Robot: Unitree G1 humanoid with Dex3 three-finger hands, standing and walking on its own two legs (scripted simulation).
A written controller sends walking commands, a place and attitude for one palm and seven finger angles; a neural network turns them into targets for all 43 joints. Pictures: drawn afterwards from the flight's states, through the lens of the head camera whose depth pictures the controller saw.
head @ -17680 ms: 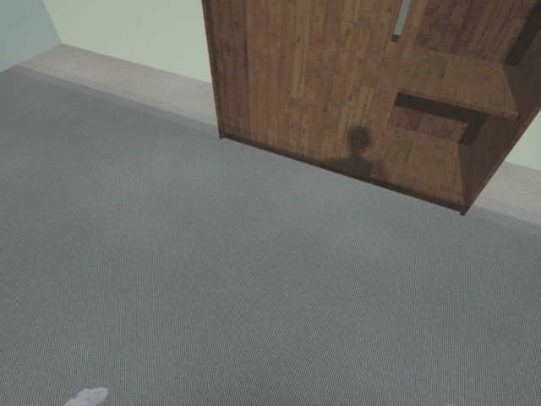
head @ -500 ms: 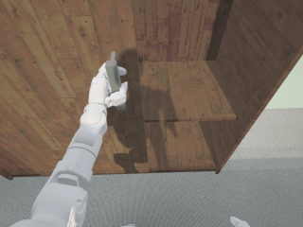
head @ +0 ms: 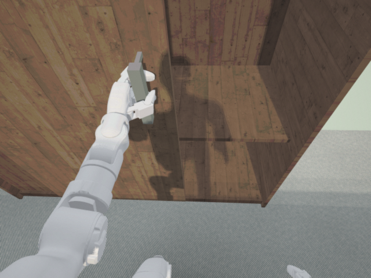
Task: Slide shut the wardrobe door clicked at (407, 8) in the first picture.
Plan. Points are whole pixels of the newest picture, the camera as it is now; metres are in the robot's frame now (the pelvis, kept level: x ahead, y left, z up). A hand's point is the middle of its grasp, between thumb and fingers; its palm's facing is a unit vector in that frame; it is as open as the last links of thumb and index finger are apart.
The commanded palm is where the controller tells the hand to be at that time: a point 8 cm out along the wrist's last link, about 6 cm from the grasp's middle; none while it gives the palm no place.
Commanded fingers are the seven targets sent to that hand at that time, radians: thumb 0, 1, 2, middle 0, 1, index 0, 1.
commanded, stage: step sideways, sliding the door along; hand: left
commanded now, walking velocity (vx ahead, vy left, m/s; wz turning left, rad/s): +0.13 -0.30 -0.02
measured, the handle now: (144, 89) +0.50 +0.12 +0.11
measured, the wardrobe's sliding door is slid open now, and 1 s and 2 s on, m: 0.41 0.23 0.00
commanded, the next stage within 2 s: stop walking and hold the door there in 2.00 s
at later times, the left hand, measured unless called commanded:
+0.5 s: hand (175, 103) +0.45 +0.04 +0.12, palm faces +0.17 -0.97 -0.14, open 6.3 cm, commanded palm +0.42 +0.02 +0.12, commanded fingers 0.00 0.90 0.90 -0.45 -1.40 -0.45 -1.40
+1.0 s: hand (235, 104) +0.44 -0.09 +0.11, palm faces +0.13 -0.99 -0.08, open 6.3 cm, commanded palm +0.42 -0.10 +0.12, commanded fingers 0.00 0.90 0.90 -0.45 -1.40 -0.45 -1.40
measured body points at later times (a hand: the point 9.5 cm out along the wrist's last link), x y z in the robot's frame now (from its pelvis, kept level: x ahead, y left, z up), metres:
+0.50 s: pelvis +0.03 -0.12 -0.01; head +0.10 -0.12 +0.43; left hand +0.43 +0.09 +0.13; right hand +0.21 -0.32 -0.14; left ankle +0.02 +0.07 -0.71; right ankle +0.12 -0.26 -0.72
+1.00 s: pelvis +0.08 -0.23 +0.00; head +0.18 -0.22 +0.44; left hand +0.43 -0.04 +0.12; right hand +0.32 -0.40 -0.11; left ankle +0.04 -0.06 -0.72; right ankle +0.13 -0.32 -0.70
